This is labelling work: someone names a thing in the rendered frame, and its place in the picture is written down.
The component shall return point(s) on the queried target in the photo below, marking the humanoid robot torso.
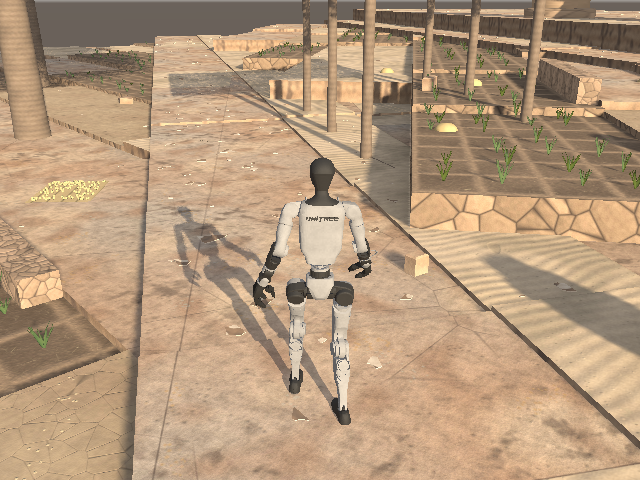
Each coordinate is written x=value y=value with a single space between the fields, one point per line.
x=320 y=237

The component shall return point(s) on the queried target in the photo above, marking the robot left forearm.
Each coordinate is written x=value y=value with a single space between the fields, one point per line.
x=269 y=267

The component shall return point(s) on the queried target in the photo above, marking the robot left upper arm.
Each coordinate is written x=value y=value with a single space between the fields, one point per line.
x=289 y=211

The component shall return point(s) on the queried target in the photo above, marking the robot right forearm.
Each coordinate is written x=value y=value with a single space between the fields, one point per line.
x=365 y=258

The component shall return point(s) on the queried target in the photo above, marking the robot right upper arm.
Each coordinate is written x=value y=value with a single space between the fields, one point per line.
x=353 y=212

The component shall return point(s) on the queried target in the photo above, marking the robot right foot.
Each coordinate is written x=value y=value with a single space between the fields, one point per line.
x=343 y=416

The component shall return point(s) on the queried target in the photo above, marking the left robot hand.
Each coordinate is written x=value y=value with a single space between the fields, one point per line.
x=258 y=292

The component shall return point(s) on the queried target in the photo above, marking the right robot hand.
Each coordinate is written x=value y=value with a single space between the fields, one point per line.
x=364 y=273

